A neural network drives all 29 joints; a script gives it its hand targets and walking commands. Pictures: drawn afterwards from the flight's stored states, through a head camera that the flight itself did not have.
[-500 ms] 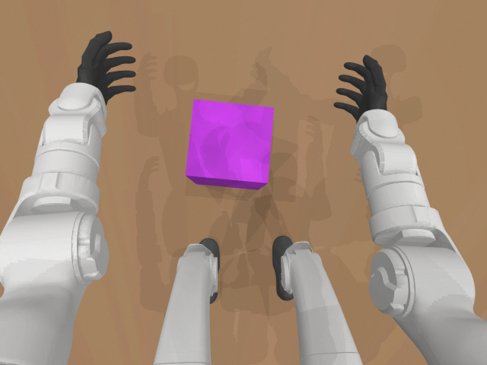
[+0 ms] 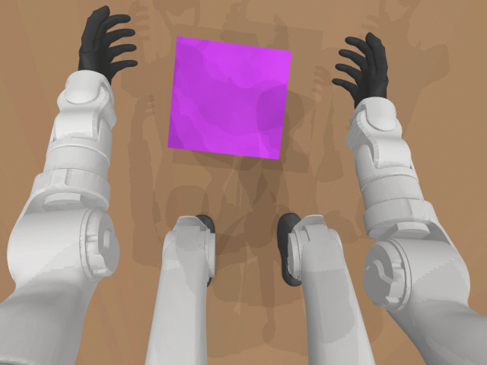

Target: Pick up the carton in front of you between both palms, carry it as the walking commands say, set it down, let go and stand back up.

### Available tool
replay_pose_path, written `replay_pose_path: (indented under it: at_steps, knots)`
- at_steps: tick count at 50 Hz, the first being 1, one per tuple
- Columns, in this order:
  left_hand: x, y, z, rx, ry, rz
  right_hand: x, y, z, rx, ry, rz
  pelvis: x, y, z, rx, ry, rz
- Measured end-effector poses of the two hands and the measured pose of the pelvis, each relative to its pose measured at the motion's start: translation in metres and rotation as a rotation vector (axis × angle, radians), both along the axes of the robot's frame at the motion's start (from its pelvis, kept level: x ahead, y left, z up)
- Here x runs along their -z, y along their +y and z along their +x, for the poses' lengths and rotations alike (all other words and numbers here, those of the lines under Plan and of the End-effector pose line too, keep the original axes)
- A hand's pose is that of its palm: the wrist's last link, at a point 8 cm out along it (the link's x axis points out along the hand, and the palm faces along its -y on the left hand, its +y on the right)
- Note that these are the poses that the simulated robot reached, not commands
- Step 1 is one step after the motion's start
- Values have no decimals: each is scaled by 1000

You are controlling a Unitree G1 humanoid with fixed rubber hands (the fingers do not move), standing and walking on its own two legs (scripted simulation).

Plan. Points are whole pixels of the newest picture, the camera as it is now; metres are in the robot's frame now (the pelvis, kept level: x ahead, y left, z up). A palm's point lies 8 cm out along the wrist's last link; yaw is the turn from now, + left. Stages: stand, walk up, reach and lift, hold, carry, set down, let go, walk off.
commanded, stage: reach and lift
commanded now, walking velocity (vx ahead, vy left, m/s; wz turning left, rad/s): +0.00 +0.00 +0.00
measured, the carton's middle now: (228, 109) +0.49 +0.05 -0.41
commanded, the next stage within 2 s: none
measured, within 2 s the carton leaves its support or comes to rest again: leaves its support in 1.30 s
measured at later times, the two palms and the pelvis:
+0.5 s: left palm (141, 96) +0.49 +0.23 -0.34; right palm (324, 110) +0.48 -0.14 -0.34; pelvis -0.05 -0.01 -0.16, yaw -1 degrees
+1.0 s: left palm (155, 95) +0.50 +0.20 -0.34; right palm (316, 108) +0.48 -0.12 -0.33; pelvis -0.04 -0.01 -0.16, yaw +0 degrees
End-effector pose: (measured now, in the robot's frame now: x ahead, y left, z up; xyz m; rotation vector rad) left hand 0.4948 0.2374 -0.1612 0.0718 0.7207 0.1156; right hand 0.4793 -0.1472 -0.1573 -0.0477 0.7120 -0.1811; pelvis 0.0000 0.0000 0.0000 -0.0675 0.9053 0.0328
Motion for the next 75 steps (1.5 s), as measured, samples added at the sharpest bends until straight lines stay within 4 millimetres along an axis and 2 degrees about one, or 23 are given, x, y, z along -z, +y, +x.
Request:
replay_pose_path:
  at_steps: [5,13,24,29,35,47,53,64,70,75]
  knots:
    - [51,4,-5,-5,-21,7,52,-1,-3,-13,-8,3,47,-6,-14,5,-31,1]
    - [100,2,-2,-5,-22,-3,104,4,-1,-13,0,13,105,-10,-37,7,-131,4]
    - [175,-9,-2,0,32,-6,174,6,1,-24,56,13,152,-8,-47,13,-227,4]
    - [194,-14,0,14,22,-3,184,-3,8,-12,41,3,162,-5,-42,19,-261,5]
    - [189,-23,7,30,-9,-17,182,0,8,-14,36,8,168,-4,-36,24,-255,1]
    - [180,-27,0,35,11,-17,176,14,4,-31,38,26,163,-7,-41,16,-243,8]
    - [177,-42,5,55,8,-26,175,39,9,-66,32,57,160,-8,-44,18,-249,9]
    - [174,-47,9,82,69,-10,171,38,15,-14,53,58,168,-6,-39,21,-251,8]
    - [166,-51,1,64,43,-23,153,35,14,18,15,62,169,-6,-35,23,-236,12]
    - [130,-46,-9,35,-19,-40,121,40,3,26,-49,84,162,-9,-36,5,-230,18]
